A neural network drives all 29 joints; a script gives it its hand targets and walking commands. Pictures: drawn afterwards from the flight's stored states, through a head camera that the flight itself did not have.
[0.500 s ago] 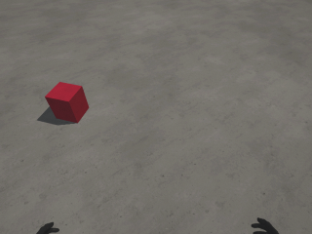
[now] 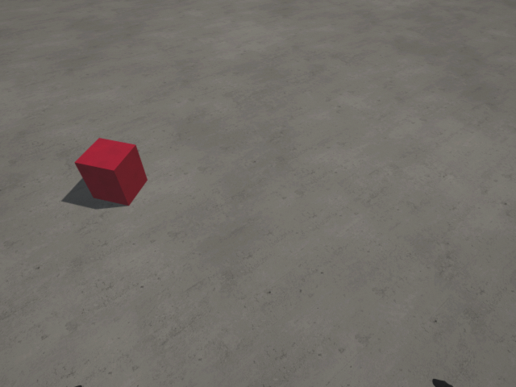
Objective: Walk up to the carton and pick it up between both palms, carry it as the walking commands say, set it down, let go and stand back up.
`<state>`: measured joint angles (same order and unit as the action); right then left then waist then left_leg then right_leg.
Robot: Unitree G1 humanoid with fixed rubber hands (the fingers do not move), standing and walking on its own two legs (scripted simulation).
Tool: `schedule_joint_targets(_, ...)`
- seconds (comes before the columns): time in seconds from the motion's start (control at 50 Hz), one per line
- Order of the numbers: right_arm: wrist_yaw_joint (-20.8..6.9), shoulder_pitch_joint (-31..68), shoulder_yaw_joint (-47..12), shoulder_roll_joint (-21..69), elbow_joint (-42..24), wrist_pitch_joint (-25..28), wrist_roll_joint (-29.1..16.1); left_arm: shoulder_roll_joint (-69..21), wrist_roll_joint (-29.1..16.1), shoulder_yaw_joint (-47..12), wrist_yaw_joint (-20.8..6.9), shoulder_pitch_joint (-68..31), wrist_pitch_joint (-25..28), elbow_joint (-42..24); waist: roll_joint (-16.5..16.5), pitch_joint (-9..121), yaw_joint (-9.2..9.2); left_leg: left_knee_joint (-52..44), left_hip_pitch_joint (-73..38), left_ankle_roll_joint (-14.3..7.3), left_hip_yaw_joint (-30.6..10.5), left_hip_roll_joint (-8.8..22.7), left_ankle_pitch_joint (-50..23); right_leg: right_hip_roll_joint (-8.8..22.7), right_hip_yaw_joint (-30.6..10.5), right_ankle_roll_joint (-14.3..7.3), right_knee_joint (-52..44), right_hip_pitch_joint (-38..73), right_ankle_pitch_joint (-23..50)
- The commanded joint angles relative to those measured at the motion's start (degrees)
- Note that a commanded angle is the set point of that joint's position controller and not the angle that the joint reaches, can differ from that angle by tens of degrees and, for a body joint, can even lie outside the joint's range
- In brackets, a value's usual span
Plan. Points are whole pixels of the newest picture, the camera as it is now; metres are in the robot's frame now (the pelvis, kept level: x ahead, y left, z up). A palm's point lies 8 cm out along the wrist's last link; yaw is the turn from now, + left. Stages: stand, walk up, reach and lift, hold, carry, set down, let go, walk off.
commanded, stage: stand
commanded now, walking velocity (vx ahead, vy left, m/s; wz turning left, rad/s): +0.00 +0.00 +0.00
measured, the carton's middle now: (114, 172) +1.27 +0.72 -0.66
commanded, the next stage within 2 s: walk up in 1.06 s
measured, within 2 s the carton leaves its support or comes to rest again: neither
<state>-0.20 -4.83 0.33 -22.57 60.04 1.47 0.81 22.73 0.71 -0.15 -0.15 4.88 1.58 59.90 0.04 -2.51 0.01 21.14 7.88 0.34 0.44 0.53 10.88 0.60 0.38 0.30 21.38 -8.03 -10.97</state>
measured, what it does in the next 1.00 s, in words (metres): stands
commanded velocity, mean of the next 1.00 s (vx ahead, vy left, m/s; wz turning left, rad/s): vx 0.00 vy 0.00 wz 0.00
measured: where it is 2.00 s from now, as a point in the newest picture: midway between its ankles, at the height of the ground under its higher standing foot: outside the picture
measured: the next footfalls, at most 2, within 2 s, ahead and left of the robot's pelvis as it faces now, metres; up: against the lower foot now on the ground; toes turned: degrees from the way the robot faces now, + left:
left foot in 1.66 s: +0.17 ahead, +0.30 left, +0.00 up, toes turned +20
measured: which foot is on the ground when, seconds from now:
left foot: down 0.00-1.00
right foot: down 0.00-1.00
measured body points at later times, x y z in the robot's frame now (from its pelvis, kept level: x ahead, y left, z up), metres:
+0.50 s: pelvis +0.01 +0.00 +0.00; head +0.01 +0.00 +0.45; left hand +0.11 +0.32 -0.11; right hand +0.11 -0.32 -0.11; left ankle +0.01 +0.12 -0.75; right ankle +0.01 -0.12 -0.75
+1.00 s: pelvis +0.01 +0.00 +0.00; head +0.02 +0.00 +0.45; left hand +0.12 +0.32 -0.11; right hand +0.12 -0.32 -0.11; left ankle +0.01 +0.12 -0.75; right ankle +0.01 -0.12 -0.75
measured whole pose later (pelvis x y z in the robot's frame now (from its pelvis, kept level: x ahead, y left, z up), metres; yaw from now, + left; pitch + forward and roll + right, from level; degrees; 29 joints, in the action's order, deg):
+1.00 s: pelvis +0.01 +0.00 +0.00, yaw +0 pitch -2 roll +0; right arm 0.1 -4.6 0.5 -22.9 61.1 1.0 0.7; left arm 22.9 0.6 0.1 0.1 4.6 1.1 60.7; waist 0.0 -2.6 0.0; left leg 18.9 6.1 0.6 0.2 0.8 10.6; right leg 0.6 0.5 0.3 19.0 -6.2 -10.7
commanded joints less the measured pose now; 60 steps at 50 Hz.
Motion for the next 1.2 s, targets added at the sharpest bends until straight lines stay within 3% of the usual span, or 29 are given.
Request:
schedule_joint_targets(0.0,0.3,2.5,1.8,-9.9,-2.3,0.5,0.0,9.9,0.0,1.8,0.3,-2.5,0.5,-2.3,-0.1,3.1,0.02,-4.0,-0.3,-2.0,-5.6,6.4,-4.0,6.4,-5.5,-2.1,-4.2,-0.1,4.0)
schedule_joint_targets(1.18,0.5,2.1,1.9,-10.4,-1.2,0.0,-0.1,10.3,-0.1,2.0,0.5,-2.2,0.0,-1.6,-0.1,3.5,0.0,-5.0,-2.4,-1.7,-5.2,7.0,-8.6,6.9,-5.0,-1.8,-5.3,2.3,8.5)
